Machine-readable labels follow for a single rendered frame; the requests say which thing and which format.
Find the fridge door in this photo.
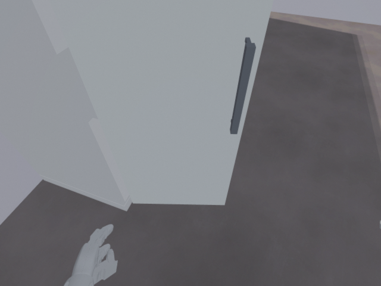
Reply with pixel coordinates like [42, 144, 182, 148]
[49, 0, 273, 205]

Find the handle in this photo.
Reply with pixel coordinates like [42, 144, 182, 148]
[230, 38, 256, 134]

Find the robot left hand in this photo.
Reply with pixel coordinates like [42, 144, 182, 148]
[72, 224, 118, 285]

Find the left robot forearm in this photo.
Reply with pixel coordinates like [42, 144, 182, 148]
[64, 273, 94, 286]

